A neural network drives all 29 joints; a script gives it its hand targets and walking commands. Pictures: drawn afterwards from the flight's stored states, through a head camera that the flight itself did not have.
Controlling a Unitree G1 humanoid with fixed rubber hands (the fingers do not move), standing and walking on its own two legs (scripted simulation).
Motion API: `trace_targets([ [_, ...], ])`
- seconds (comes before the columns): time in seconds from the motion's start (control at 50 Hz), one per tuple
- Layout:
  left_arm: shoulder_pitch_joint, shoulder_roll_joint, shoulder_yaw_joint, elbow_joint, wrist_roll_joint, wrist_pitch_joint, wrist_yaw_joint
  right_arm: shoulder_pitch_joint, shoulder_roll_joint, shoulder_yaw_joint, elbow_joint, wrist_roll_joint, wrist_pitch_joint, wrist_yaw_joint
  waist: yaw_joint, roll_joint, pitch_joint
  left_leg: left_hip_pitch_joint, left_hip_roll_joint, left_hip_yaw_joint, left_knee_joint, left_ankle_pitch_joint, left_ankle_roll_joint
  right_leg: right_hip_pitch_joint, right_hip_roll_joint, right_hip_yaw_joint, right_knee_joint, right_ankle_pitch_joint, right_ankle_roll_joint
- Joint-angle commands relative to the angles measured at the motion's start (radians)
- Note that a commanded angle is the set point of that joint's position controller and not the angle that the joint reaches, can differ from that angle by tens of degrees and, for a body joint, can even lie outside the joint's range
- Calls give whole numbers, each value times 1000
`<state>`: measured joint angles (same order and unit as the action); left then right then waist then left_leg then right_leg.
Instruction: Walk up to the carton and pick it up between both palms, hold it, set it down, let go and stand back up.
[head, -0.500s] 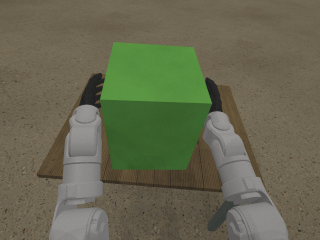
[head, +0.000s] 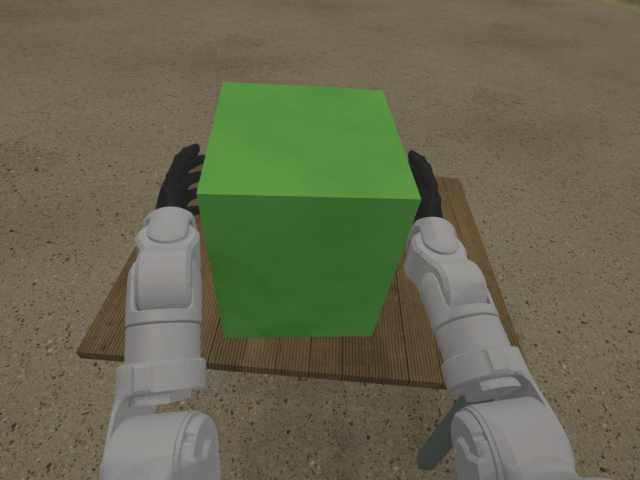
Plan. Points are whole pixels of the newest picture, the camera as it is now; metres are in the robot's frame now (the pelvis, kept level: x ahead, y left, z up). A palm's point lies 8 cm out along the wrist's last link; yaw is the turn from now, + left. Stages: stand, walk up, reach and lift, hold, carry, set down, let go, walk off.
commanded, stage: hold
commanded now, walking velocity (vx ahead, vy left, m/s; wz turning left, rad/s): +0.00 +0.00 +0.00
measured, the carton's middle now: (301, 216) +0.40 +0.00 +0.15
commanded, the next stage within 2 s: set down in 0.38 s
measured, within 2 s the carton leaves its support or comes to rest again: neither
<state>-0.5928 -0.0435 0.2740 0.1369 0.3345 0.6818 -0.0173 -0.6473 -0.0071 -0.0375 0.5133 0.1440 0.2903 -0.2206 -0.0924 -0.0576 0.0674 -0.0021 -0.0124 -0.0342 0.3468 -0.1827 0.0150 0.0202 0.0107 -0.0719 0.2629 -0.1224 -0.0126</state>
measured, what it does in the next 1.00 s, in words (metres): stands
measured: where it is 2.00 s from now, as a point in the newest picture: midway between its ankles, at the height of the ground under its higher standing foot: outside the picture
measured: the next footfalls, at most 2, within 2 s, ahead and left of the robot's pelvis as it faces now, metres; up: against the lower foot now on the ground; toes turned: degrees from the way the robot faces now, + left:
none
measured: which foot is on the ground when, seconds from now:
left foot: down 0.00-1.00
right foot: down 0.00-1.00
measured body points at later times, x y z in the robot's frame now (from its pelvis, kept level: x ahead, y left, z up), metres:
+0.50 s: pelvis +0.00 +0.00 +0.00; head -0.04 +0.03 +0.45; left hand +0.38 +0.14 +0.18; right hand +0.37 -0.15 +0.18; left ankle +0.02 +0.11 -0.75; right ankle +0.03 -0.11 -0.75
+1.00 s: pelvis +0.02 +0.00 +0.00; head +0.00 +0.03 +0.45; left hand +0.40 +0.13 +0.12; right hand +0.38 -0.16 +0.13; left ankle +0.02 +0.11 -0.75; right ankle +0.03 -0.11 -0.75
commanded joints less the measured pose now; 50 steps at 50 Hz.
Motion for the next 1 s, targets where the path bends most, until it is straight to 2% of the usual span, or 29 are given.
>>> trace_targets([
  [0.0, -663, -557, -472, -113, -154, -67, -153, -742, 560, 351, -304, 59, -84, 119, -21, 80, -424, 52, -20, 38, -38, 233, -40, 141, 34, -22, 0, 155, 49],
  [0.24, -673, -564, -468, -101, -152, -71, -140, -767, 558, 348, -295, 55, -101, 130, -5, 83, -442, 65, -14, 38, -34, 242, -37, 121, 38, -24, -2, 121, 41],
  [0.44, -677, -560, -469, -98, -155, -87, -145, -780, 569, 347, -311, 48, -120, 128, -4, 79, -461, 58, -23, 43, -31, 231, -31, 142, 32, -22, 5, 157, 50],
  [0.52, -662, -548, -450, -46, -141, -137, -157, -775, 559, 304, -291, -7, -176, 140, 2, 78, -445, 46, -22, 54, -50, 164, -26, 142, 24, -30, 5, 142, 53],
  [0.6, -601, -516, -386, 59, -102, -209, -183, -705, 525, 213, -202, -112, -266, 163, 15, 67, -363, -5, -15, 77, -101, 42, -16, 149, 7, -43, -9, 70, 54],
  [0.64, -578, -504, -365, 80, -87, -239, -190, -665, 515, 187, -160, -150, -304, 171, 24, 63, -333, -17, -11, 87, -115, 26, -14, 151, 4, -49, -10, 51, 54],
  [0.74, -577, -505, -373, 74, -77, -301, -193, -601, 499, 184, -104, -190, -387, 174, 16, 50, -343, 21, -8, 100, -96, 150, -32, 183, 7, -64, -4, 135, 56],
  [0.84, -618, -550, -474, 21, -108, -378, -154, -611, 519, 254, -141, -169, -456, 172, 1, 67, -475, 101, -3, 82, -33, 355, -63, 196, 17, -65, 17, 299, 50],
  [0.9, -633, -563, -514, 4, -121, -404, -131, -609, 532, 283, -151, -157, -467, 169, 0, 74, -511, 103, -1, 69, -20, 386, -65, 195, 15, -56, 24, 336, 48],
  [0.98, -622, -566, -519, 16, -123, -416, -116, -592, 543, 299, -141, -148, -461, 167, 11, 74, -519, 74, -1, 60, -24, 365, -58, 203, 9, -42, 30, 355, 49],
])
